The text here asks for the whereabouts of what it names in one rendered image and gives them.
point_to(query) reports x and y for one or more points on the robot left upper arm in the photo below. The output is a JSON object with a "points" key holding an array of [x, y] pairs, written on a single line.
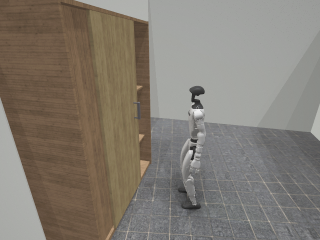
{"points": [[199, 119]]}

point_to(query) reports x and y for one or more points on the left robot forearm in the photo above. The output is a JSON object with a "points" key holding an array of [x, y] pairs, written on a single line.
{"points": [[199, 146]]}

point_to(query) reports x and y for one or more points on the robot left hand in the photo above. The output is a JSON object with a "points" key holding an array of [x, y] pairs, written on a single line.
{"points": [[196, 165]]}

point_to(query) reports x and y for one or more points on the wardrobe door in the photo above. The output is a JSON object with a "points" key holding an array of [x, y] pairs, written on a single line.
{"points": [[112, 43], [79, 46]]}

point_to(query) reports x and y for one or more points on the handle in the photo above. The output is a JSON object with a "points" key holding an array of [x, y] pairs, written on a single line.
{"points": [[138, 111]]}

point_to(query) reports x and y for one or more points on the robot left shin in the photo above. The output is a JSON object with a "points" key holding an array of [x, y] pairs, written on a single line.
{"points": [[190, 189]]}

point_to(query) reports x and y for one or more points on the robot left thigh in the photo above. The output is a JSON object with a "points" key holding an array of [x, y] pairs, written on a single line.
{"points": [[187, 164]]}

